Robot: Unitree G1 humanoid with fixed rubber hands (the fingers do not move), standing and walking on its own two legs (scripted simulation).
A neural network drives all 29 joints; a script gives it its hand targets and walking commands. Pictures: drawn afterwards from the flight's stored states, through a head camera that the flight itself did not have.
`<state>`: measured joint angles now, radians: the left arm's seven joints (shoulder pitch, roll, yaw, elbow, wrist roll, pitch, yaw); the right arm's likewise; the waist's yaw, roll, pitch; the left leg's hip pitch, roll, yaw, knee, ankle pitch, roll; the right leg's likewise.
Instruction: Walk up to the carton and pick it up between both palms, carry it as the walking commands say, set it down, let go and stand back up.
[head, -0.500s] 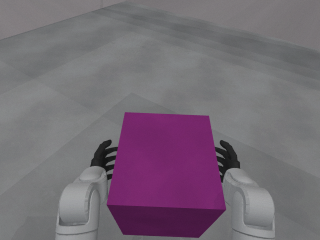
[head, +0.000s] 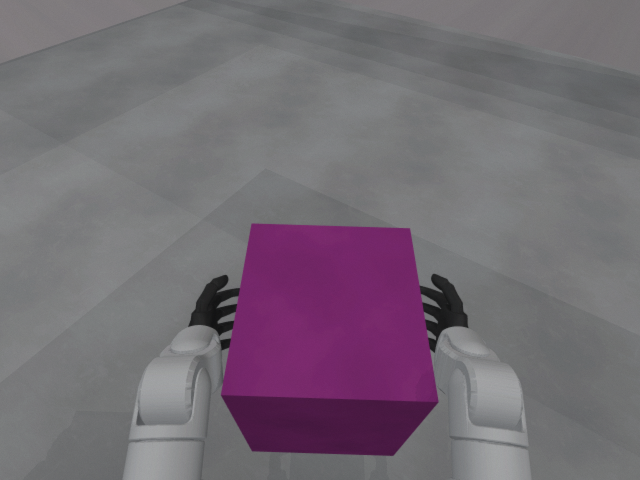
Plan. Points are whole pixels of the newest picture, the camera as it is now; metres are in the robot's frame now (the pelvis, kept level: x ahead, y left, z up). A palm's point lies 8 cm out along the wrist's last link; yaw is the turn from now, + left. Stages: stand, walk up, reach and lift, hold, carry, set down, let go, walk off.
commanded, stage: carry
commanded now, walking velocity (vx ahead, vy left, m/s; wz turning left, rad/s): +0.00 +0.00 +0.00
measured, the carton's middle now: (326, 346) +0.29 -0.01 -0.01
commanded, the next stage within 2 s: none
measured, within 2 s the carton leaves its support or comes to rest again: neither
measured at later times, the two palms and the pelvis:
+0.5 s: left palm (211, 333) +0.28 +0.14 +0.04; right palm (446, 332) +0.29 -0.15 +0.04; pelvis +0.01 +0.00 +0.00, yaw +0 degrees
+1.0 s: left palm (211, 333) +0.28 +0.14 +0.03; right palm (443, 332) +0.29 -0.15 +0.04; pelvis +0.01 +0.00 +0.00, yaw +0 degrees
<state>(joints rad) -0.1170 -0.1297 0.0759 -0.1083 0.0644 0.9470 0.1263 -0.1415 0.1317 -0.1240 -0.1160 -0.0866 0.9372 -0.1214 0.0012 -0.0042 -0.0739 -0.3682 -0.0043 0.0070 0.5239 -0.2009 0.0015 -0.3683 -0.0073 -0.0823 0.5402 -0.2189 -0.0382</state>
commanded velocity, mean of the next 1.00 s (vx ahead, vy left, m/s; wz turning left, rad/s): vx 0.00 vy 0.00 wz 0.00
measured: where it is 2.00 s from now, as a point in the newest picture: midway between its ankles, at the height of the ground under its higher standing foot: outside the picture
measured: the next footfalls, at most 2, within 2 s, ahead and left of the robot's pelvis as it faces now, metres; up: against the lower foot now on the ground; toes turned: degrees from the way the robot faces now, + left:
none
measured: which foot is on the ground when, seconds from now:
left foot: down 0.00-1.00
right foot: down 0.00-1.00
